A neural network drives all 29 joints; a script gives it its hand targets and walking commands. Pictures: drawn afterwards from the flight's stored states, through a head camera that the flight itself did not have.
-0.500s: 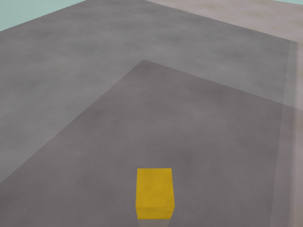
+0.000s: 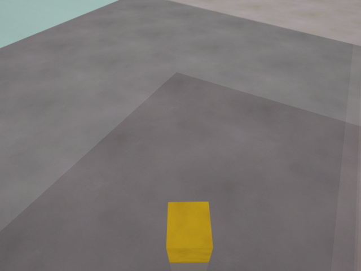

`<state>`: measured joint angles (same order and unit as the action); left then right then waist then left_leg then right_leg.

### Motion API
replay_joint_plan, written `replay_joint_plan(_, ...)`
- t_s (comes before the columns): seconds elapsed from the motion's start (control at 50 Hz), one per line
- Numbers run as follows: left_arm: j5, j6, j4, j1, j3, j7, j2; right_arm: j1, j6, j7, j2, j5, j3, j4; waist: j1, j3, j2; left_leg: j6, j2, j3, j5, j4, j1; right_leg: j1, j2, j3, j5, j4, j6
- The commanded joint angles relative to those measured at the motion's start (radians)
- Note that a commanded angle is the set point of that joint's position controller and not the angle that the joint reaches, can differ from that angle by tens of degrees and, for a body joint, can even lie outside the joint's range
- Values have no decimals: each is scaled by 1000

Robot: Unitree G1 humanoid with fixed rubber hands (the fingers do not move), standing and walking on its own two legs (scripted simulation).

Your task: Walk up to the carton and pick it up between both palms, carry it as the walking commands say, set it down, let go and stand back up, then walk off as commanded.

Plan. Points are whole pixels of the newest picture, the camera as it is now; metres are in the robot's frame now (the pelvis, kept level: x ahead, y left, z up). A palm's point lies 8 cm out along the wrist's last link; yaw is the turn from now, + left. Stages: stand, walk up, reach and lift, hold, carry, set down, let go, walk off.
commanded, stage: reach and lift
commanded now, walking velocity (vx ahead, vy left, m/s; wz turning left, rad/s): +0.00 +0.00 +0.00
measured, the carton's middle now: (188, 232) +0.44 +0.01 -0.65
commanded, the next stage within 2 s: none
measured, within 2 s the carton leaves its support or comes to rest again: neither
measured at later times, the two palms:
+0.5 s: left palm out of the picture +0.13 +0.20 -0.16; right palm out of the picture +0.15 -0.20 -0.16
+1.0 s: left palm (116, 250) +0.22 +0.21 -0.18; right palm (262, 266) +0.20 -0.19 -0.20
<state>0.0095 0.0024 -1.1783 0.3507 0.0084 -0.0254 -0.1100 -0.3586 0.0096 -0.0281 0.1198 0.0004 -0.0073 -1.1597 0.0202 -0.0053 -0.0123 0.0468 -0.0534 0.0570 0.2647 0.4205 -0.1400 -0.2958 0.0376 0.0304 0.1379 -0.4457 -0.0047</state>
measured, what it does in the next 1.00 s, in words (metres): lowers itself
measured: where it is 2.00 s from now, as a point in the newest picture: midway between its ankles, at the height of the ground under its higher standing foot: outside the picture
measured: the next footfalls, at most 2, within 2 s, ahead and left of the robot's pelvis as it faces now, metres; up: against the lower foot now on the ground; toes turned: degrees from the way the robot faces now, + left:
none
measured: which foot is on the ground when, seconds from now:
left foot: down 0.00-1.00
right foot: down 0.00-1.00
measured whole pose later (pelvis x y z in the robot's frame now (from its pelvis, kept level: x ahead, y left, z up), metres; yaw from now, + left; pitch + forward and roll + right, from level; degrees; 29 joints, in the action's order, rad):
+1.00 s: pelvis -0.01 +0.02 -0.07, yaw +2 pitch +27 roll +0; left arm 0.00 -0.29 -0.51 -0.10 -0.07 -0.05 -0.06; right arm 0.06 -0.28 0.03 0.12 -0.01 0.16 -0.55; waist -0.01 0.16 -0.03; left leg 0.01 0.02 -0.04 0.45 1.00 -1.02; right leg -1.11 0.01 -0.06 0.30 -0.93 -0.05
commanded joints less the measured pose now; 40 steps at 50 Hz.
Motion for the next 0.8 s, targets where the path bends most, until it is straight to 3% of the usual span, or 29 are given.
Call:
replay_joint_plan(0.0,-110,-110,544,-738,5,-3,-212,732,-121,-3,141,-115,4,539,36,92,23,-131,65,65,398,135,-509,-137,-55,37,520,-131,18)
replay_joint_plan(0.02,-111,-168,638,-692,49,-14,-181,672,-185,-1,92,-145,-61,614,44,162,-23,-137,78,64,370,114,-504,-63,-45,7,521,-90,41)
replay_joint_plan(0.04,-117,-229,667,-648,45,-12,-216,617,-252,-5,149,-137,-1,564,-3,185,-18,-109,63,74,376,122,-503,-79,-57,59,411,-142,39)
replay_joint_plan(0.06,-141,-295,662,-628,25,-18,-247,569,-319,-11,98,-162,-29,611,-10,137,-28,-91,59,77,191,126,-574,-101,-42,62,197,-166,51)
replay_joint_plan(0.1,-166,-460,598,-420,28,-10,-192,421,-490,-10,132,-208,-64,614,-44,240,-33,-96,58,36,-7,178,-518,-95,-55,27,23,-190,74)
replay_joint_plan(0.14,-187,-611,424,-130,89,18,-148,134,-643,-6,157,-216,-101,487,-49,252,-4,-102,48,-29,61,169,-410,-86,-61,47,170,-197,106)
replay_joint_plan(0.16,-143,-643,445,-122,83,28,-110,126,-702,13,93,-193,-96,469,-2,224,-28,-122,54,-25,271,99,-480,-30,-81,54,352,-171,112)
replay_joint_plan(0.18,-103,-662,472,-215,39,53,-142,167,-724,24,118,-144,-54,490,-51,248,-29,-123,49,-21,376,84,-535,10,-75,9,367,-164,94)
replay_joint_plan(0.2,-62,-653,494,-236,-30,52,-168,147,-715,17,74,-129,-60,495,1,211,-41,-124,74,-2,270,115,-575,6,-72,-3,272,-147,75)
replay_joint_plan(0.22,-69,-640,518,-225,14,57,-111,186,-712,21,70,-102,-61,539,-19,144,18,-128,70,-7,257,106,-611,46,-84,-6,238,-147,62)
replay_joint_plan(0.26,-65,-618,539,-213,27,85,-156,197,-700,8,35,-91,-24,617,-51,119,22,-108,98,-29,197,157,-540,47,-69,-82,288,-110,23)
replay_joint_plan(0.32,39,-578,705,-406,-111,82,-213,372,-642,-3,-17,-3,38,781,12,29,39,-87,98,-17,183,184,-573,19,-56,-80,315,-114,-4)
replay_joint_plan(0.36,52,-533,723,-486,-132,92,-202,391,-604,-7,-20,18,57,820,-22,42,43,-89,85,-28,146,274,-616,-13,-28,-117,282,-170,-2)
replay_joint_plan(0.4,70,-485,738,-425,-123,93,-161,365,-573,-8,-64,18,22,844,-15,141,106,-84,71,-40,77,285,-654,0,-45,-73,149,-227,-28)
replay_joint_plan(0.42,81,-480,703,-412,-139,96,-203,378,-558,-7,-7,9,20,821,-5,215,10,-74,78,-37,41,313,-700,9,-31,-88,41,-266,-14)
replay_joint_plan(0.48,62,-415,878,-386,-143,71,-140,315,-503,20,38,22,66,860,-47,550,31,-33,90,-75,-251,372,-636,62,-75,-59,-454,-424,-9)
replay_joint_plan(0.5,53,-409,843,-364,-147,70,-151,308,-469,25,32,11,60,873,-23,615,-5,-15,100,-57,-276,405,-686,66,-57,-56,-505,-447,2)
replay_joint_plan(0.54,25,-346,879,-347,-124,91,-139,290,-427,9,8,9,110,882,-84,674,31,-20,115,-54,-285,425,-712,93,-53,-94,-676,-470,-19)
replay_joint_plan(0.56,21,-351,907,-305,-88,84,-130,233,-429,11,-15,-6,76,882,-77,683,10,-43,108,-81,-230,355,-755,125,-67,-77,-568,-477,-10)
replay_joint_plan(0.58,43,-343,931,-317,-106,92,-131,244,-416,12,-64,-18,68,926,-21,633,-45,-51,122,-52,-223,386,-768,86,-43,-85,-531,-462,-11)
replay_joint_plan(0.6,31,-355,864,-279,-93,88,-130,194,-419,3,-16,2,116,865,-84,640,-48,-37,105,-66,-290,397,-692,0,-54,-81,-549,-457,-12)
replay_joint_plan(0.62,38,-339,876,-221,-115,83,-136,208,-393,-3,-13,18,127,948,-58,649,5,-45,110,-84,-427,410,-645,-61,-57,-72,-606,-473,-29)
replay_joint_plan(0.64,36,-329,878,-237,-105,81,-100,176,-379,2,0,21,141,871,-37,674,-47,-26,110,-68,-451,433,-642,-91,-41,-74,-610,-465,-10)
replay_joint_plan(0.66,38,-317,828,-258,-80,75,-80,183,-357,6,-5,13,121,853,-52,648,-61,-21,113,-57,-463,426,-645,-135,-39,-66,-577,-439,-8)
replay_joint_plan(0.68,31,-314,786,-258,-42,71,-61,222,-359,8,42,19,131,786,-67,537,-53,-29,103,-78,-280,383,-762,-125,-48,-53,-432,-449,7)
replay_joint_plan(0.7,38,-340,766,-221,-47,56,-49,190,-384,18,56,-8,99,753,-24,507,-100,-31,97,-88,-274,380,-678,-205,-54,-33,-275,-454,-2)
replay_joint_plan(0.72,19,-356,811,-263,-29,44,-40,132,-405,27,21,-9,93,737,-55,449,-98,-29,77,-114,-415,361,-580,-330,-81,-15,-228,-419,-6)
replay_joint_plan(0.74,20,-360,794,-330,-50,28,-32,227,-380,32,47,7,117,733,-23,537,-84,-13,89,-104,-487,397,-516,-407,-81,-18,-228,-401,-5)
replay_joint_plan(0.78,41,-335,775,-405,-70,7,-35,351,-350,43,95,28,164,754,-43,535,-43,10,96,-103,-466,428,-549,-433,-101,-3,-259,-426,-2)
